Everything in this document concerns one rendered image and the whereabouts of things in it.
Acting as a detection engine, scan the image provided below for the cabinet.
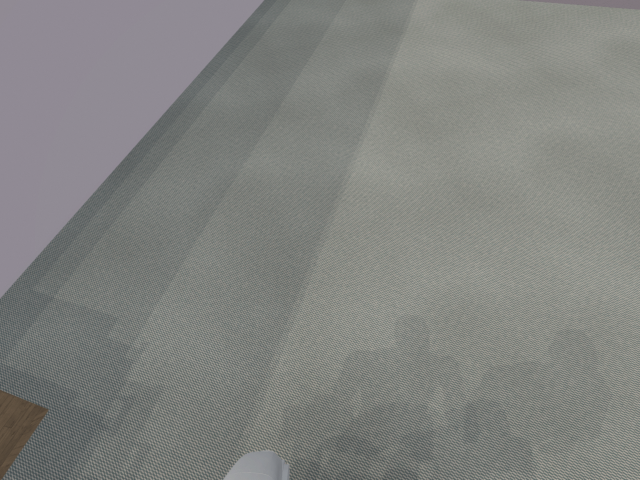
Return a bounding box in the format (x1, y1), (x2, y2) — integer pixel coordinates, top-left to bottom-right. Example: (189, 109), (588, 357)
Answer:
(0, 390), (49, 480)

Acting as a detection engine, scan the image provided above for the robot left thigh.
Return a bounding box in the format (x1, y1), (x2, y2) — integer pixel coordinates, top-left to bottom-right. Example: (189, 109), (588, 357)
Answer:
(223, 451), (289, 480)

